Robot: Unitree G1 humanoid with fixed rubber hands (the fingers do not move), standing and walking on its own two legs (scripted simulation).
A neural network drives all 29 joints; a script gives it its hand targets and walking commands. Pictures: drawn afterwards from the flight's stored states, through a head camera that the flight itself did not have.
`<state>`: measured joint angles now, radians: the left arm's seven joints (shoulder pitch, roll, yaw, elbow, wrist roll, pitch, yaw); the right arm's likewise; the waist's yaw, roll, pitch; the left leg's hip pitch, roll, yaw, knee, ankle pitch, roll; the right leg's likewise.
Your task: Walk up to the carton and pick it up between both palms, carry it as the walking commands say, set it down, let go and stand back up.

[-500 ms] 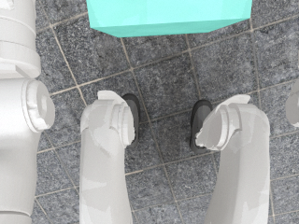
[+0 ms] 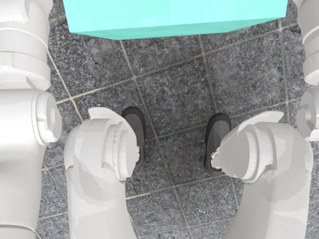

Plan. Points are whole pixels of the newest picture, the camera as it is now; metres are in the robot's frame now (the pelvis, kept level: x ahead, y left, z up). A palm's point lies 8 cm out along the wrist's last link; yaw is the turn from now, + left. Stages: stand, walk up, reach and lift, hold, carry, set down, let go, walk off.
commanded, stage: reach and lift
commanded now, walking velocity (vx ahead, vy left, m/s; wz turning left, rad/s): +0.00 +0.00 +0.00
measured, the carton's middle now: out of the picture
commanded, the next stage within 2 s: none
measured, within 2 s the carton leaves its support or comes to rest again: leaves its support in 1.48 s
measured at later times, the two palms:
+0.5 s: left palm out of the picture +0.55 +0.24 -0.16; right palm out of the picture +0.58 -0.15 -0.16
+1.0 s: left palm out of the picture +0.55 +0.23 -0.16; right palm out of the picture +0.57 -0.14 -0.15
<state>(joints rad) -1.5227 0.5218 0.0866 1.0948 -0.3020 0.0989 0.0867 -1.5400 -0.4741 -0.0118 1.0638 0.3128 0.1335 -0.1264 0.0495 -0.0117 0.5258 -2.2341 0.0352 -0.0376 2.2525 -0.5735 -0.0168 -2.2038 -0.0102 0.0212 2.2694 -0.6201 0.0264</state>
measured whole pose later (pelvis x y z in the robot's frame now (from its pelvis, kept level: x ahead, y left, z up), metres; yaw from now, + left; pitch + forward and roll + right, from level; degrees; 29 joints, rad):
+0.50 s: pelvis +0.00 +0.00 +0.01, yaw +0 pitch +32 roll -1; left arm -1.57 0.48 0.04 1.14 -0.31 0.09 0.10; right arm -1.59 -0.44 -0.03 1.14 0.30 0.11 -0.12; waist 0.05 -0.03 0.52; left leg -2.22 0.04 -0.03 2.23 -0.56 -0.01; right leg -2.18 -0.01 0.03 2.24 -0.61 0.04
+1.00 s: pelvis -0.01 +0.00 +0.02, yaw +0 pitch +33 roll -1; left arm -1.59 0.48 0.00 1.17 -0.34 0.07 0.09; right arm -1.62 -0.43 0.06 1.15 0.35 0.09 -0.12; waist 0.05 -0.03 0.52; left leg -2.21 0.04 -0.03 2.18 -0.55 -0.02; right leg -2.18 0.00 0.02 2.20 -0.59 0.03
